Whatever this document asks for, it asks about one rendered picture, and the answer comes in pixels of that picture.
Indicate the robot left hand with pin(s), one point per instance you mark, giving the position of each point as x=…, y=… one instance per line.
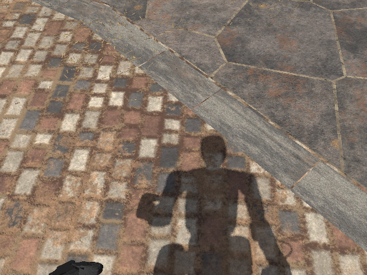
x=78, y=268

